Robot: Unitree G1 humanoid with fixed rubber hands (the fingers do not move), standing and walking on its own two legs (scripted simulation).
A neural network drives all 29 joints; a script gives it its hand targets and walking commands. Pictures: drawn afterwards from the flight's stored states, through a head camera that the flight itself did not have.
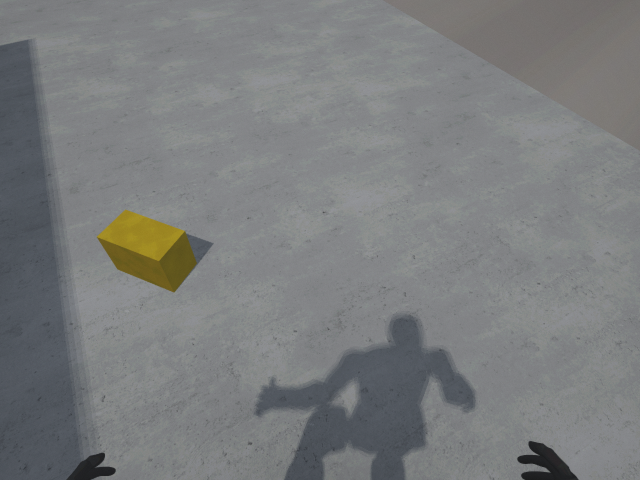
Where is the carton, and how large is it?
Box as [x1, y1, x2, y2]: [97, 210, 196, 291]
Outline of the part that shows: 124,210 97,236 101,244 118,269 174,291 196,263 185,232 172,226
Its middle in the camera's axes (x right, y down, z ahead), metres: -0.63 +0.05 +1.46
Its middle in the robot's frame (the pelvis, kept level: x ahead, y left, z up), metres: +0.97 +0.61 -0.68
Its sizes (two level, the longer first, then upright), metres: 0.267 0.148 0.196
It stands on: the floor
